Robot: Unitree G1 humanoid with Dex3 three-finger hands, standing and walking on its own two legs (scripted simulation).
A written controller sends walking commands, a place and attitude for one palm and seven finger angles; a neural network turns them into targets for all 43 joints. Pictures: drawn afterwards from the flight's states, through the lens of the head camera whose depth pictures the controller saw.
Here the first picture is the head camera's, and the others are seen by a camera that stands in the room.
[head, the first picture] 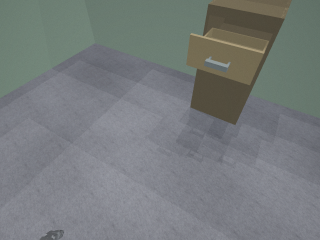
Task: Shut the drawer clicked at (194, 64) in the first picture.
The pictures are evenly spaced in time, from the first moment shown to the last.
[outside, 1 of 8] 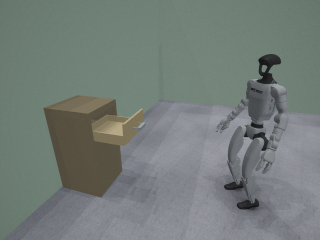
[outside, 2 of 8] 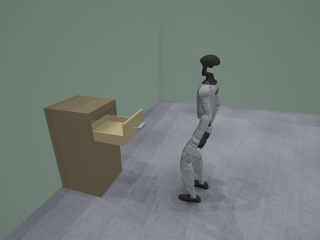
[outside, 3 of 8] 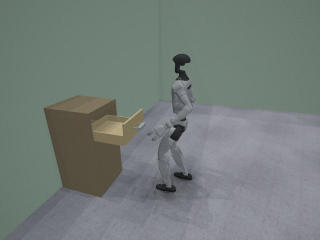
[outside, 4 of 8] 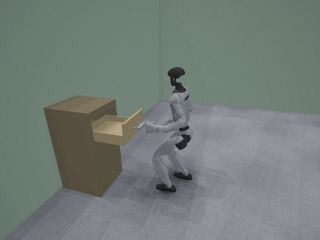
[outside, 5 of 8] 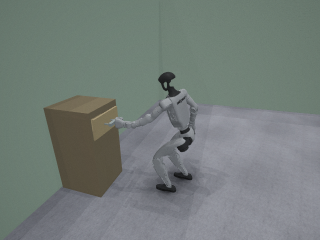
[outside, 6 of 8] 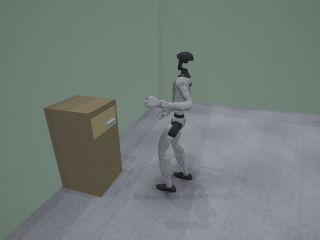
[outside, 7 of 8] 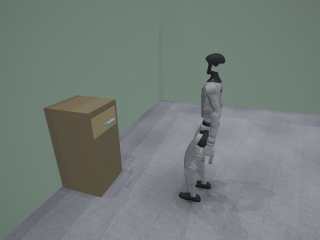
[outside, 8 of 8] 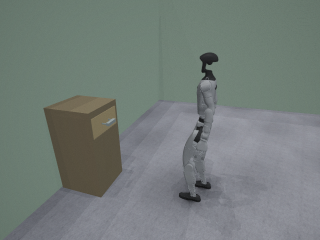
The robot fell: no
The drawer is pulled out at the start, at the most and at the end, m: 0.30 0.30 0.00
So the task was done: yes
